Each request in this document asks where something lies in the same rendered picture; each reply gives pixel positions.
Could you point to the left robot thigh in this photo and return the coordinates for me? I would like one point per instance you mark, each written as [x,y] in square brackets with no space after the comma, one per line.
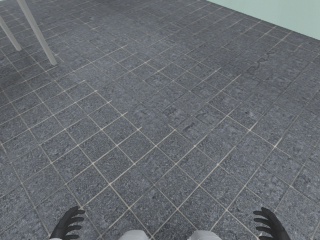
[134,235]

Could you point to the robot thigh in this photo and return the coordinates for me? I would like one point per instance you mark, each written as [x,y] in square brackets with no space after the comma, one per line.
[134,235]
[204,235]

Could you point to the robot left hand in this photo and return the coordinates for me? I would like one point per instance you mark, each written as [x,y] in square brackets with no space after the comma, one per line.
[62,228]

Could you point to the table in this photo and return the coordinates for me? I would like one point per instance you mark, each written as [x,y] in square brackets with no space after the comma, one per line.
[35,29]

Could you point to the right robot thigh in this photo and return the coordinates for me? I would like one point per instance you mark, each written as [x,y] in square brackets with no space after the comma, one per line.
[204,235]

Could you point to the robot right hand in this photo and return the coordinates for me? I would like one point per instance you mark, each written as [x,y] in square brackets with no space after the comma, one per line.
[276,230]

